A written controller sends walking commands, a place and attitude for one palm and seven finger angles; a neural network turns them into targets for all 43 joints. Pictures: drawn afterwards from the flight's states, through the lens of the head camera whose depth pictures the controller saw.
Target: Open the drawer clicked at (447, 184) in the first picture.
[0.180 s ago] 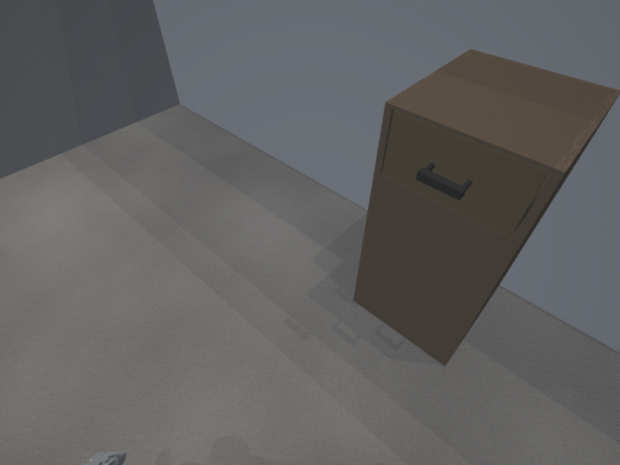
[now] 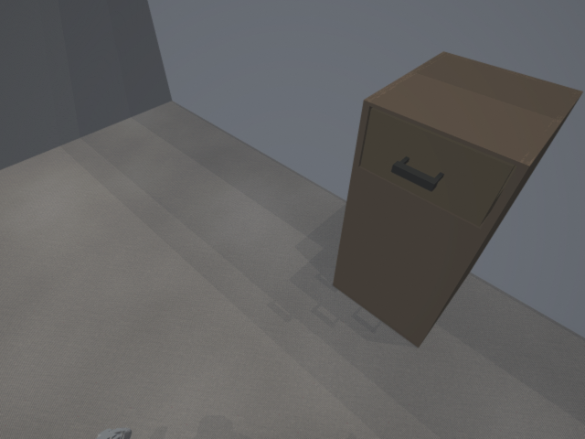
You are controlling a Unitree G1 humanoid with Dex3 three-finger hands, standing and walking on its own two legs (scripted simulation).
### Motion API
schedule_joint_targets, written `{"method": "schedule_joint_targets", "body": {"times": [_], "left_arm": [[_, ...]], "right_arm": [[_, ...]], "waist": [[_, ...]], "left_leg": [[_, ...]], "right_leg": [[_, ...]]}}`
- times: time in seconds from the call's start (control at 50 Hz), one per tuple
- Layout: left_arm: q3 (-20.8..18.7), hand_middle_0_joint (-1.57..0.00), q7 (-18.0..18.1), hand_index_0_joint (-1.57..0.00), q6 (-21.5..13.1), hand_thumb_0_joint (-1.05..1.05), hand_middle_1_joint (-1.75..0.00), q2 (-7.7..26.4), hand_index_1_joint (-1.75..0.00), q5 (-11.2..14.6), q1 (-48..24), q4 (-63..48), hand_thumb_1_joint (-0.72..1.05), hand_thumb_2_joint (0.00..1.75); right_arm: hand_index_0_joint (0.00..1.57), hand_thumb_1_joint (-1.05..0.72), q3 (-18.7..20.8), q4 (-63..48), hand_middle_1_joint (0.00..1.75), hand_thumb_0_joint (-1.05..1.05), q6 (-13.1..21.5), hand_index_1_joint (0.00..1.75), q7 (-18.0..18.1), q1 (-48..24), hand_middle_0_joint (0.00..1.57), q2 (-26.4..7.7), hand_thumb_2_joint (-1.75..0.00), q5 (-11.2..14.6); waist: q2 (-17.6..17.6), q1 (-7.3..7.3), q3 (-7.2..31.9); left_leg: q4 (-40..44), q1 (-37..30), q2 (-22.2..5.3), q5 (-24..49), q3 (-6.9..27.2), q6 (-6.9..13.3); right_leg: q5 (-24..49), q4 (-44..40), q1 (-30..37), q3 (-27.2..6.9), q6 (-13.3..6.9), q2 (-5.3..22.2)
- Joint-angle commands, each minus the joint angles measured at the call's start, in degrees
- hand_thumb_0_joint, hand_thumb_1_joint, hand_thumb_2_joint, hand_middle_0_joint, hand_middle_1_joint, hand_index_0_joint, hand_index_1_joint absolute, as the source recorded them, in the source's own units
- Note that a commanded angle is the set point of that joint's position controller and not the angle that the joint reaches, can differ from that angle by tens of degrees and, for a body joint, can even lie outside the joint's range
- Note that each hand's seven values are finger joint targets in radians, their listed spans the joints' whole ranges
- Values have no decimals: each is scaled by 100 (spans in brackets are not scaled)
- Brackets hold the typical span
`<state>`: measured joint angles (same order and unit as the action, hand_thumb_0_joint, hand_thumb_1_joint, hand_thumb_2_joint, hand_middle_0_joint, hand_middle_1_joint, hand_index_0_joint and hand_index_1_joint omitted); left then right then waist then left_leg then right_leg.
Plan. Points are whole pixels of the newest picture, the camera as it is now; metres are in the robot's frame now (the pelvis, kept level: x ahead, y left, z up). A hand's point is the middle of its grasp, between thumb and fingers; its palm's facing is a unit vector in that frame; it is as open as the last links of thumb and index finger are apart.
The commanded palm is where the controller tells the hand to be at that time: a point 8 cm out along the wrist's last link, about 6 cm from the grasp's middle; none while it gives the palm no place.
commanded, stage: stand and wait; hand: left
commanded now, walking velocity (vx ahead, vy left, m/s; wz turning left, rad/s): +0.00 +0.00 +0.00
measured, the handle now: (418, 171) +0.73 -0.26 -0.05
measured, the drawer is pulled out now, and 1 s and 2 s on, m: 0.00 0.00 0.00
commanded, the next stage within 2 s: look at it before walking up in 0.64 s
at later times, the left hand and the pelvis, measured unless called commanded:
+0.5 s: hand out of the picture +0.05 +0.25 -0.16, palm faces -0.02 -0.94 -0.33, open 7.4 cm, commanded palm none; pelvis -0.01 +0.00 +0.00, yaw +0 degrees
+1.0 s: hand out of the picture +0.08 +0.25 -0.15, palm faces -0.02 -0.94 -0.34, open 7.4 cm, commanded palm none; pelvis +0.00 +0.00 +0.01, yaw +0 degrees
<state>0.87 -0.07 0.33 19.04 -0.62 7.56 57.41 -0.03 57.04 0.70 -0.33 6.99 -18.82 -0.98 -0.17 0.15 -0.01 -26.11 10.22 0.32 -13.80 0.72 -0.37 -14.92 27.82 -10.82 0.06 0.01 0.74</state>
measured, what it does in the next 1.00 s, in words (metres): stands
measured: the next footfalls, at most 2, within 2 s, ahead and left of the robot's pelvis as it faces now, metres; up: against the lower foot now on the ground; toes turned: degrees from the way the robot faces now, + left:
none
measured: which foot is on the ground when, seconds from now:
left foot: down 0.00-1.00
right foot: down 0.00-1.00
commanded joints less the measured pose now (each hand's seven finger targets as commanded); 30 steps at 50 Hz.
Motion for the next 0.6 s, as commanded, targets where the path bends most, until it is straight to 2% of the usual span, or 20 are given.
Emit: {"method": "schedule_joint_targets", "body": {"times": [0.0, 0.06, 0.14, 0.26, 0.4, 0.48, 0.58], "left_arm": [[-303, -20, 78, -20, -175, 0, -30, 1234, -30, -15, -315, -354, 90, 90], [-307, -20, 68, -20, -172, 0, -30, 1205, -30, -11, -301, -284, 90, 90], [-316, -20, 66, -20, -183, 0, -30, 1198, -30, -9, -255, -211, 90, 90], [-305, -20, 63, -20, -184, 0, -30, 1205, -30, 1, -226, -66, 90, 90], [-305, -20, 69, -20, -192, 0, -30, 1218, -30, 1, -185, 59, 90, 90], [-291, -20, 64, -20, -171, 0, -30, 1206, -30, 0, -185, 112, 90, 90], [-292, -20, 64, -20, -176, 0, -30, 1205, -30, -6, -209, 128, 90, 90]], "right_arm": [[20, -90, 272, -284, 30, 0, 109, 30, 88, -296, 20, -1141, -90, 5], [20, -90, 265, -205, 30, 0, 106, 30, 88, -318, 20, -1124, -90, 4], [20, -90, 264, -101, 30, 0, 118, 30, 86, -282, 20, -1116, -90, 11], [20, -90, 254, 62, 30, 0, 113, 30, 85, -257, 20, -1139, -90, 23], [20, -90, 251, 214, 30, 0, 113, 30, 86, -205, 20, -1155, -90, 36], [20, -90, 244, 273, 30, 0, 111, 30, 88, -240, 20, -1184, -90, 33], [20, -90, 245, 294, 30, 0, 122, 30, 89, -224, 20, -1201, -90, 36]], "waist": [[-32, -33, 128], [-31, -23, 64], [-22, -19, 180], [18, -13, 135], [10, -10, 164], [117, 4, -4], [17, -11, 84]], "left_leg": [[486, 33, -580, 696, 433, 229], [555, 47, -569, 508, 438, 212], [572, 9, -582, 587, 468, 207], [627, 2, -595, 529, 515, 193], [666, -43, -635, 633, 534, 191], [782, 28, -646, 443, 549, 187], [786, -50, -666, 621, 543, 188]], "right_leg": [[668, -649, 3, -587, -211, 601], [379, -771, -69, -636, -211, 615], [424, -803, 43, -633, -209, 625], [317, -892, 43, -636, -207, 633], [464, -919, 128, -623, -207, 643], [292, -963, 54, -611, -186, 621], [514, -932, 119, -594, -178, 622]]}}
